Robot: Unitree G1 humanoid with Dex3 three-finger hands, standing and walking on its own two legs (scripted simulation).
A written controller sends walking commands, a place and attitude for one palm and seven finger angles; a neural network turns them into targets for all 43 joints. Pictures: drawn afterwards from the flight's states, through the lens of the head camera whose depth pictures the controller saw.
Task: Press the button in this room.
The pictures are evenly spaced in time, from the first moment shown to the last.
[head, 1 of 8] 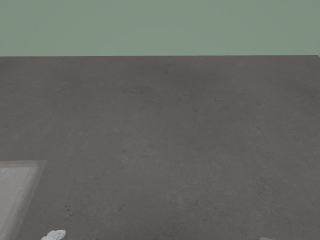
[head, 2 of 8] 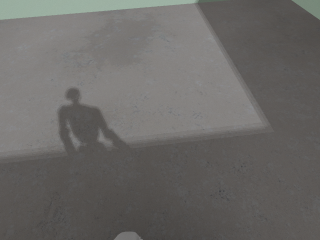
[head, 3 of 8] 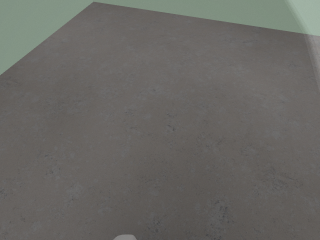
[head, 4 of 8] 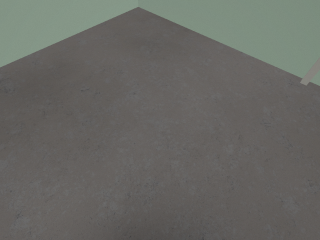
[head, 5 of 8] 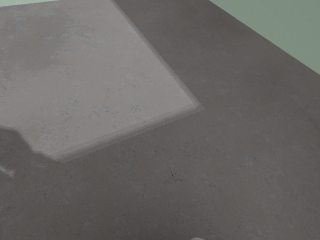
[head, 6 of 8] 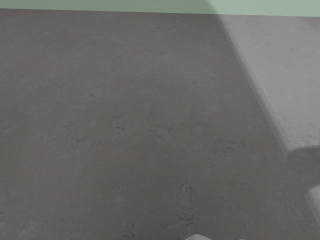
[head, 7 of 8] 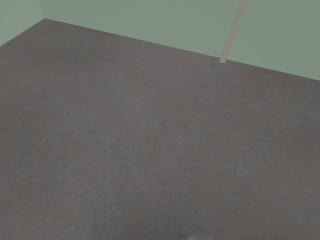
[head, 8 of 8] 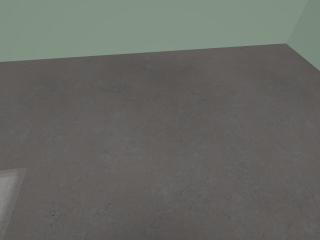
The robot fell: no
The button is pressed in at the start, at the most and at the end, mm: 0 0 0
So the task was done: no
